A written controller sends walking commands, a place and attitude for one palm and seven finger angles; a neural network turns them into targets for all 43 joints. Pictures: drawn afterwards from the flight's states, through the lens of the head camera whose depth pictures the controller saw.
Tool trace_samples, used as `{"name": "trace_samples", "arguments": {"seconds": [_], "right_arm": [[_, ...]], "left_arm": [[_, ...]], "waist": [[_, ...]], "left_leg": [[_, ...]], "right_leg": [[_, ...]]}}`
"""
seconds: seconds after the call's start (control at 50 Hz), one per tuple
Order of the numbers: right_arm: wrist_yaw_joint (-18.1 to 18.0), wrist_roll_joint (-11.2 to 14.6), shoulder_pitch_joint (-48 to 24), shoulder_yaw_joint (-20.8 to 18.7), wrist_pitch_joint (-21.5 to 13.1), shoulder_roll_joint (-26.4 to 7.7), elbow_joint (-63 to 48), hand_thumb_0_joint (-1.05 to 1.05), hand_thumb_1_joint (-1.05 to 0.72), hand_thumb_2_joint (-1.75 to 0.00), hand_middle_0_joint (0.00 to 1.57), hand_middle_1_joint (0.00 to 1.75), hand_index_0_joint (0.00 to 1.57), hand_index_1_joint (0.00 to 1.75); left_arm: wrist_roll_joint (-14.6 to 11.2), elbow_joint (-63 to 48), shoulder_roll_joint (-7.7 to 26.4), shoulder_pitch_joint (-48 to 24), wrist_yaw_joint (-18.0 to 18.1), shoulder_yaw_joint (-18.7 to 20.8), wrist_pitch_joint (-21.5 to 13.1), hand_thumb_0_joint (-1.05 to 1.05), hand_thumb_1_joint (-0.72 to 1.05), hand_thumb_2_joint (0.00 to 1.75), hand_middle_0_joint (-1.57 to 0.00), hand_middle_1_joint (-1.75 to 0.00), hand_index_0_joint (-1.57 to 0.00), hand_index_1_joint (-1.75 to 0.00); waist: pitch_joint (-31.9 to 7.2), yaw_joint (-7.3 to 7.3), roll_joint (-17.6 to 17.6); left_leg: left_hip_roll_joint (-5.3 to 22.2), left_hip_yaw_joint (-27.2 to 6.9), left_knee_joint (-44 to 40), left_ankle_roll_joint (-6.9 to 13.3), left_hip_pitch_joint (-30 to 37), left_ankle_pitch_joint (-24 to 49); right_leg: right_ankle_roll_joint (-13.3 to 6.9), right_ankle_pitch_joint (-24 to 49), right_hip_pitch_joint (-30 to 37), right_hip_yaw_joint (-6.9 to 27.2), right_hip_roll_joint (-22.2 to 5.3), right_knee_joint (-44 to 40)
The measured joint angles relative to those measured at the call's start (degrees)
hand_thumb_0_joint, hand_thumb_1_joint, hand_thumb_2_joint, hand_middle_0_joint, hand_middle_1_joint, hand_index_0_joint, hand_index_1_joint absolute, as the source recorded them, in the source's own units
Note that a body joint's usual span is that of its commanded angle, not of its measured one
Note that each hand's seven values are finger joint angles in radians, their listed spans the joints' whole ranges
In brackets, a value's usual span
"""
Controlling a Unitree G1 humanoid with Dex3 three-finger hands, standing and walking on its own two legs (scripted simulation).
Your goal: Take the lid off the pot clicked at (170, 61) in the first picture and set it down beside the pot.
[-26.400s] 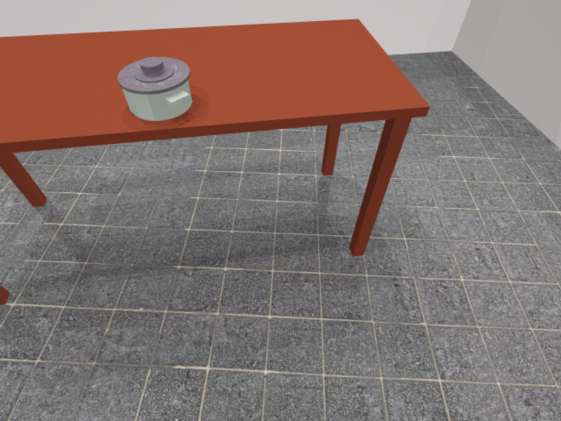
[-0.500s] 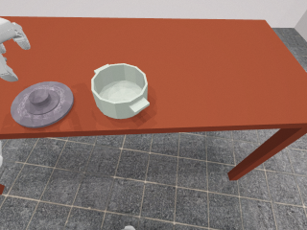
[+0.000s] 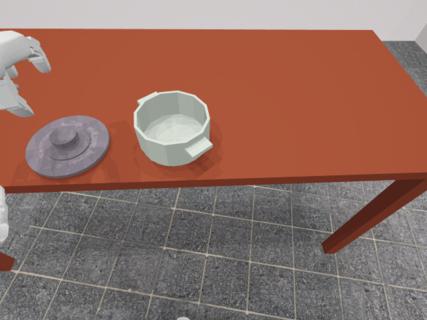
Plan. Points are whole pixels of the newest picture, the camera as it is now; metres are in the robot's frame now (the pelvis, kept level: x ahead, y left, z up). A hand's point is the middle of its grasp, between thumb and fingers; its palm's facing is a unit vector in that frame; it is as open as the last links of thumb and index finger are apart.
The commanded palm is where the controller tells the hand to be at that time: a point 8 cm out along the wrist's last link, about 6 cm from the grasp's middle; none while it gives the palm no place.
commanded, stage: draw the hand back to the body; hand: left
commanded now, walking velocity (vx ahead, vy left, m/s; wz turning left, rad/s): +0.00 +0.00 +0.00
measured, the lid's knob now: (64, 137) +0.48 +0.31 +0.03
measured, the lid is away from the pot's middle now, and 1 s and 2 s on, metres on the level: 0.23 0.23 0.23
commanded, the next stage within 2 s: none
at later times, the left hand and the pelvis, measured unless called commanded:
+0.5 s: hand (36, 90) +0.40 +0.25 +0.22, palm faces +0.33 -0.89 -0.32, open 11.0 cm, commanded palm +0.35 +0.29 +0.24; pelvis -0.01 -0.02 +0.02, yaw -1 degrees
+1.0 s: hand (57, 120) +0.34 +0.20 +0.23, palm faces +0.47 -0.85 -0.26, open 8.9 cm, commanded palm +0.29 +0.24 +0.23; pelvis +0.02 -0.08 +0.02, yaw -2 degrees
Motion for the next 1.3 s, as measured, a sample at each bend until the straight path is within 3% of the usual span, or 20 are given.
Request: {"name": "trace_samples", "arguments": {"seconds": [0.16, 0.28, 0.3, 0.32, 0.34, 0.38, 0.4, 0.44, 0.52, 0.64, 0.72, 0.78, 0.9, 0.98, 1.08, 1.2, 1.3], "right_arm": [[0.52, 0.00, -2.38, 0.36, 0.27, 0.31, -1.77, 0.01, -0.91, -0.90, 0.20, 0.30, 0.20, 0.30], [0.71, 0.06, -4.37, 0.58, -0.21, 0.77, -2.88, 0.01, -0.91, -0.90, 0.20, 0.30, 0.20, 0.30], [0.48, -0.05, -4.06, 0.29, -1.13, 0.86, -3.52, 0.01, -0.91, -0.90, 0.20, 0.30, 0.20, 0.30], [0.02, -0.29, -3.62, 0.46, -2.76, 0.95, -4.06, 0.01, -0.91, -0.90, 0.20, 0.30, 0.20, 0.30], [-0.43, -0.54, -3.34, 0.98, -4.31, 1.12, -4.27, 0.01, -0.91, -0.90, 0.20, 0.30, 0.20, 0.30], [-1.17, -0.97, -3.31, 2.40, -6.57, 1.81, -4.07, 0.01, -0.91, -0.90, 0.20, 0.30, 0.20, 0.30], [-1.41, -1.12, -3.55, 3.11, -7.44, 2.29, -3.70, 0.01, -0.91, -0.90, 0.20, 0.30, 0.20, 0.30], [-1.67, -1.51, -4.27, 4.28, -8.94, 3.34, -2.82, 0.01, -0.91, -0.90, 0.20, 0.30, 0.21, 0.30], [-1.65, -2.28, -4.62, 4.72, -12.44, 4.32, -2.27, 0.01, -0.90, -0.90, 0.20, 0.30, 0.21, 0.30], [-1.04, -3.29, -4.51, 3.28, -14.95, 2.32, -1.17, 0.01, -0.90, -0.90, 0.20, 0.30, 0.21, 0.30], [-0.73, -3.07, -3.36, 2.02, -15.30, 1.01, 0.31, 0.01, -0.90, -0.90, 0.20, 0.30, 0.21, 0.30], [-0.60, -3.08, -3.07, 1.34, -15.62, 0.15, 1.64, 0.01, -0.90, -0.90, 0.20, 0.30, 0.21, 0.30], [-1.04, -3.02, -4.48, 0.96, -14.97, 0.35, 2.68, 0.01, -0.90, -0.90, 0.20, 0.30, 0.21, 0.30], [-0.98, -3.19, -5.44, 0.47, -15.73, 0.24, 2.34, 0.01, -0.91, -0.90, 0.20, 0.30, 0.20, 0.30], [-0.98, -3.38, -7.69, 0.45, -15.27, 1.18, 2.14, 0.01, -0.91, -0.90, 0.20, 0.30, 0.20, 0.30], [-0.96, -3.59, -8.47, 0.10, -16.35, 1.10, 1.45, 0.01, -0.91, -0.90, 0.20, 0.30, 0.20, 0.30], [-1.17, -3.94, -9.20, 0.28, -16.22, 2.15, 1.45, 0.01, -0.91, -0.90, 0.20, 0.30, 0.20, 0.30]], "left_arm": [[-3.03, -10.82, -1.97, 9.80, -0.11, 2.66, 0.42, 0.00, -0.05, 0.76, -0.41, -0.77, -0.41, -0.78], [-3.39, -15.60, -2.48, 13.61, -0.12, 0.72, 3.42, 0.00, -0.05, 0.76, -0.41, -0.77, -0.41, -0.78], [-11.04, -16.58, -3.72, 14.59, 1.86, 2.68, 3.17, 0.00, -0.05, 0.76, -0.41, -0.77, -0.41, -0.78], [-20.08, -17.71, -5.47, 15.99, 5.29, 5.14, 1.85, 0.00, -0.06, 0.76, -0.41, -0.77, -0.41, -0.78], [-27.25, -19.24, -7.34, 17.68, 9.14, 6.89, 0.41, 0.00, -0.06, 0.76, -0.41, -0.77, -0.41, -0.78], [-38.71, -21.96, -11.24, 21.17, 15.99, 9.93, -1.79, 0.00, -0.06, 0.75, -0.41, -0.77, -0.41, -0.78], [-42.86, -22.84, -12.93, 22.57, 18.74, 11.24, -2.43, 0.00, -0.06, 0.75, -0.41, -0.77, -0.41, -0.78], [-48.59, -24.20, -15.29, 24.83, 23.03, 13.97, -2.93, 0.00, -0.06, 0.76, -0.41, -0.77, -0.41, -0.78], [-54.14, -29.26, -18.06, 28.85, 28.96, 18.39, -2.46, 0.00, -0.03, 0.76, -0.40, -0.76, -0.40, -0.76], [-57.58, -34.49, -19.07, 36.42, 31.95, 23.26, -3.52, 0.00, 0.06, 0.77, -0.38, -0.71, -0.38, -0.71], [-58.75, -37.59, -19.71, 40.67, 32.52, 24.45, -2.15, 0.00, 0.15, 0.79, -0.36, -0.67, -0.36, -0.67], [-59.11, -41.54, -21.22, 43.83, 32.82, 24.33, -2.25, 0.00, 0.21, 0.80, -0.34, -0.64, -0.34, -0.64], [-59.72, -42.69, -20.73, 47.79, 32.67, 26.28, -1.06, 0.00, 0.35, 0.82, -0.32, -0.57, -0.31, -0.57], [-60.14, -48.60, -23.07, 51.93, 32.68, 26.18, -1.56, 0.01, 0.45, 0.83, -0.29, -0.52, -0.29, -0.52], [-60.62, -48.98, -22.21, 54.77, 31.92, 27.52, -1.54, 0.01, 0.57, 0.85, -0.27, -0.46, -0.27, -0.46], [-61.12, -55.64, -25.61, 59.30, 32.24, 26.14, -2.32, 0.01, 0.71, 0.88, -0.24, -0.39, -0.24, -0.39], [-61.52, -57.67, -25.00, 62.53, 32.16, 27.16, -2.38, 0.01, 0.81, 0.89, -0.22, -0.34, -0.22, -0.34]], "waist": [[0.42, 1.12, 0.90], [0.85, 2.73, 0.73], [1.44, 3.49, 0.83], [2.38, 4.44, 0.78], [3.12, 5.29, 0.53], [3.66, 6.33, -0.45], [3.70, 6.55, -1.07], [3.75, 6.41, -2.33], [4.37, 5.51, -3.90], [4.41, 4.61, -1.91], [4.16, 5.48, -1.15], [3.98, 6.20, -0.57], [3.86, 6.20, -0.59], [3.58, 6.87, 0.02], [3.40, 6.97, -0.36], [3.74, 8.24, 0.19], [4.36, 8.40, -0.21]], "left_leg": [[-0.41, -0.16, -1.51, 0.07, 2.56, 0.94], [-0.67, -0.73, -2.55, -0.17, 4.28, 1.82], [-0.67, -0.85, -2.88, -0.29, 5.12, 1.96], [-0.63, -0.80, -3.59, -0.47, 6.55, 2.14], [-0.60, -0.60, -4.60, -0.68, 8.10, 2.40], [-0.54, -0.07, -6.72, -0.95, 10.75, 3.07], [-0.40, 0.17, -7.55, -1.07, 11.83, 3.32], [0.14, 0.53, -8.68, -1.43, 13.61, 3.54], [1.03, 0.88, -10.61, -2.50, 16.86, 3.74], [1.86, 1.39, -12.50, -3.42, 19.56, 3.79], [2.34, 1.43, -13.14, -4.12, 20.61, 3.60], [2.62, 1.27, -13.34, -4.67, 21.35, 3.38], [3.56, 0.82, -13.54, -5.95, 22.27, 3.11], [4.05, 0.77, -13.46, -6.48, 22.86, 2.83], [4.45, 0.52, -13.20, -6.38, 23.09, 2.70], [4.57, 0.08, -13.19, -6.86, 23.61, 2.74], [4.64, -0.03, -13.54, -6.59, 24.01, 3.08]], "right_leg": [[0.02, 0.53, 2.39, -0.15, -0.35, -0.97], [-0.17, 0.92, 4.05, -0.73, -0.49, -1.48], [-0.50, 1.04, 4.93, -0.84, -0.45, -1.86], [-1.11, 1.20, 6.24, -0.73, -0.39, -2.45], [-1.79, 1.32, 7.51, -0.42, -0.33, -3.08], [-2.23, 1.91, 9.60, 0.29, -0.32, -4.50], [-1.93, 2.32, 10.53, 0.61, -0.23, -5.28], [-1.23, 3.11, 12.30, 1.15, 0.20, -6.87], [-1.72, 4.13, 15.61, 1.78, 1.05, -9.57], [-2.37, 4.89, 18.35, 2.57, 1.80, -12.20], [-3.07, 4.67, 19.24, 2.74, 2.29, -12.68], [-3.61, 4.34, 19.91, 2.66, 2.62, -12.74], [-4.86, 3.97, 20.77, 2.38, 3.62, -12.81], [-5.39, 3.88, 21.43, 2.42, 4.13, -12.98], [-5.98, 3.47, 21.51, 2.20, 4.60, -12.35], [-6.24, 3.56, 22.29, 1.78, 4.79, -12.64], [-6.29, 3.88, 22.70, 1.68, 4.88, -13.00]]}}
